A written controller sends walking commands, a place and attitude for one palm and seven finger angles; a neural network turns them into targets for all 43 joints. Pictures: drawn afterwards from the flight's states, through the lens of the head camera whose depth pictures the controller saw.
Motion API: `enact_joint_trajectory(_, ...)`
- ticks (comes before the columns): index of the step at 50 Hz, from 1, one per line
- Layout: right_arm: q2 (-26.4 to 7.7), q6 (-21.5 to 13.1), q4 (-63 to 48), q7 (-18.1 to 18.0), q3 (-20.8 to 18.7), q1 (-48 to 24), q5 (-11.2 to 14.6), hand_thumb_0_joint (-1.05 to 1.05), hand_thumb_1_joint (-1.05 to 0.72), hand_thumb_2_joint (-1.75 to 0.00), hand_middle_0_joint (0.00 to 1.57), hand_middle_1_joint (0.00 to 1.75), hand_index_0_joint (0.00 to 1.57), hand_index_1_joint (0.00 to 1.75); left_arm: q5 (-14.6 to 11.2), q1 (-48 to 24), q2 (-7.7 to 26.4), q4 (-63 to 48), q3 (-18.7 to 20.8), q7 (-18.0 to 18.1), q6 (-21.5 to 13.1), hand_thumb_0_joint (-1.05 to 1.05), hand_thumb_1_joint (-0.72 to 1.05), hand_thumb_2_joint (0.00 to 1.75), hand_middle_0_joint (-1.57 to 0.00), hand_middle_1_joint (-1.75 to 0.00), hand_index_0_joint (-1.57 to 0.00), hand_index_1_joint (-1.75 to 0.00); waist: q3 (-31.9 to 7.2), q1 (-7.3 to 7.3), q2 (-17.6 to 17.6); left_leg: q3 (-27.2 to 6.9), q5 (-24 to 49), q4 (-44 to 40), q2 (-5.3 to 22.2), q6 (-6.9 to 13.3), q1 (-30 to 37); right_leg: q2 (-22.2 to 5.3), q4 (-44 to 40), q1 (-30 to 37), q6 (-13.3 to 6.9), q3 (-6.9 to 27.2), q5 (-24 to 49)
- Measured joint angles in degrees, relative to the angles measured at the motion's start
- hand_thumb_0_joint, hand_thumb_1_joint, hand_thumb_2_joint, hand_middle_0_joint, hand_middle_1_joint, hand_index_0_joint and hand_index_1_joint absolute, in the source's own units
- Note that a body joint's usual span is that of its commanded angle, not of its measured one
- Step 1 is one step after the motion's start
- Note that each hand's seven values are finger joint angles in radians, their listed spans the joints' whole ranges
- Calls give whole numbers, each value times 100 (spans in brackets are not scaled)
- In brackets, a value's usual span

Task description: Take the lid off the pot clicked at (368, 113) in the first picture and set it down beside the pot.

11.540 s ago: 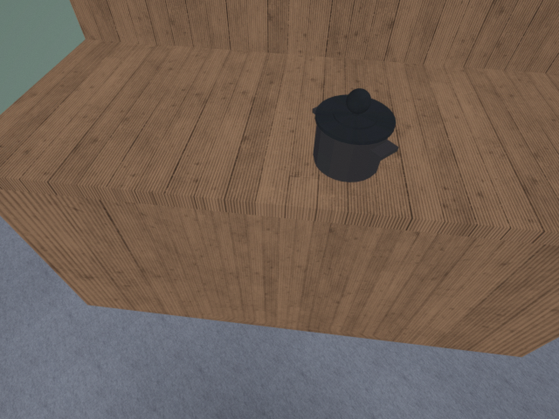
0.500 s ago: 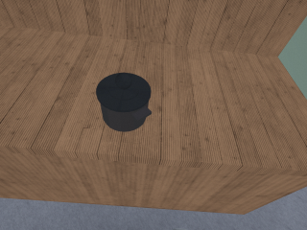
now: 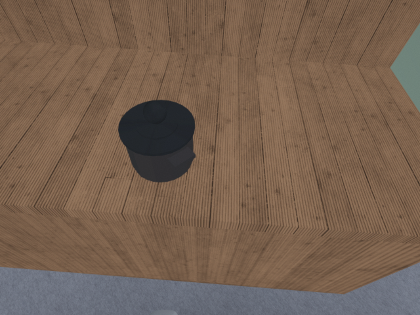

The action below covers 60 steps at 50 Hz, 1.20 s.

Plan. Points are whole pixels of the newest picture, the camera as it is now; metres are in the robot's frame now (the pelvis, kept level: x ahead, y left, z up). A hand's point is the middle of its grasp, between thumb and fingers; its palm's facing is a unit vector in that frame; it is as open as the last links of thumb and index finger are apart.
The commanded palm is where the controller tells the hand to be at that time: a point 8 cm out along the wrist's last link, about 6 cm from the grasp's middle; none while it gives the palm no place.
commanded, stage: come to a stop and stand still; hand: left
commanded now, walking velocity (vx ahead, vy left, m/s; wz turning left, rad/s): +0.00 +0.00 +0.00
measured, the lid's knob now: (155, 112) +0.46 +0.15 +0.12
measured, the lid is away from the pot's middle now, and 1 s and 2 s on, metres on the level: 0.00 0.00 0.00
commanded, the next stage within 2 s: look again from close up in 1.58 s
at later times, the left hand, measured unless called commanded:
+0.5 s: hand out of the picture -0.03 +0.24 -0.16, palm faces +0.00 -0.97 -0.23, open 7.4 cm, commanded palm none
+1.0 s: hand out of the picture +0.01 +0.20 -0.17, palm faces -0.01 -0.98 -0.18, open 7.3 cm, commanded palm none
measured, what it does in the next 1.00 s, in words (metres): steps on the spot: left foot, then right foot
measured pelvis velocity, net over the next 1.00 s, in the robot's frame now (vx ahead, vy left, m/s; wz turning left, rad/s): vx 0.01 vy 0.04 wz -0.03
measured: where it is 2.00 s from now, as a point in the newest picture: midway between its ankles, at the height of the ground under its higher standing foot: outside the picture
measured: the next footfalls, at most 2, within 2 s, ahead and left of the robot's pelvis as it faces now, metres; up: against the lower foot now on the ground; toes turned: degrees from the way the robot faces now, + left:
left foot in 0.04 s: +0.05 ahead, +0.12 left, +0.00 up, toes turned +3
right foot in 0.22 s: +0.05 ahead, -0.09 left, +0.00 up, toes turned -1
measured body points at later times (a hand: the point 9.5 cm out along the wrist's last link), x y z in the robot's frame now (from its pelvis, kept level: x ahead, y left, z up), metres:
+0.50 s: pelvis -0.02 +0.05 +0.00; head -0.01 +0.04 +0.45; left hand -0.02 +0.29 -0.15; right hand +0.01 -0.18 -0.16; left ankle +0.01 +0.12 -0.73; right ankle +0.01 -0.09 -0.73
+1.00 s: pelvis +0.01 +0.04 +0.01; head +0.03 +0.04 +0.45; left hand +0.01 +0.25 -0.15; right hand +0.00 -0.17 -0.16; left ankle +0.01 +0.12 -0.73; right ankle +0.01 -0.09 -0.73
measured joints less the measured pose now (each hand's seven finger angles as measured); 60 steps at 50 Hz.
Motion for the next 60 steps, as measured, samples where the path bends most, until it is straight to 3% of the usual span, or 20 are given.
enact_joint_trajectory(2,-51,-100,-135,24,36,77,6,0,-91,-90,20,30,19,30,-33,78,28,37,-36,42,30,0,91,90,-20,-30,-20,-30,-97,-70,56,94,737,-923,139,61,354,59,183,-86,70,-49,-62)
enact_joint_trajectory(3,-62,-141,-212,28,37,133,-12,0,-91,-90,20,30,19,30,-56,85,48,74,-89,74,64,0,91,90,-20,-30,-20,-30,-126,-123,76,113,967,-892,145,204,318,45,403,-151,6,-86,-275)
enact_joint_trajectory(5,-57,-97,-367,47,82,253,-86,0,-91,-90,20,30,19,30,-63,185,71,88,-165,78,182,0,91,90,-20,-30,-20,-30,-242,-88,119,185,785,-629,120,414,270,97,1014,-306,-203,-61,-993)
enact_joint_trajectory(8,-8,-40,-531,52,182,345,-133,0,-91,-90,20,30,19,30,-54,395,88,56,-221,19,249,0,91,90,-20,-30,-20,-30,-418,-42,269,292,637,-596,104,538,271,272,1697,-441,-351,-138,-1200)
enact_joint_trajectory(10,72,-41,-593,56,263,360,-134,0,-91,-90,20,30,19,30,-56,521,120,-1,-232,-12,190,0,91,90,-20,-30,-20,-30,-452,23,303,364,673,-607,62,558,235,349,1277,-242,-398,-250,-1064)
enact_joint_trajectory(12,171,-57,-644,61,337,326,-98,0,-91,-90,20,30,19,30,-47,640,155,-34,-246,-12,93,0,91,90,-20,-30,-20,-30,-444,99,249,499,690,-571,-26,571,131,369,692,-121,-459,-125,-709)
enact_joint_trajectory(16,209,-91,-642,22,297,313,-57,-1,-92,-90,20,30,20,30,-50,840,-21,68,-330,-55,68,0,91,90,-20,-30,-20,-30,-394,14,531,500,837,-826,-42,582,178,371,523,-130,-324,-101,-378)
enact_joint_trajectory(23,128,-215,-341,19,326,639,-68,-1,-93,-90,21,30,20,30,-60,988,-167,159,-351,-45,41,0,91,90,-20,-30,-20,-30,-399,-15,513,536,1113,-1354,-101,704,359,378,25,31,-303,-8,-117)
enact_joint_trajectory(37,405,-320,388,-35,438,900,-29,0,-91,-90,20,30,19,30,-91,747,-379,499,-426,1,-79,0,91,90,-20,-30,-20,-30,-288,-87,338,474,1156,-1705,-125,676,663,362,-328,349,-155,-56,-65)
enact_joint_trajectory(60,509,-419,756,-123,462,663,-1,0,-91,-90,20,30,19,30,-124,682,-449,790,-442,65,-150,0,92,90,-20,-30,-20,-30,-243,-78,321,407,970,-1803,28,504,985,520,-486,696,-271,-117,-230)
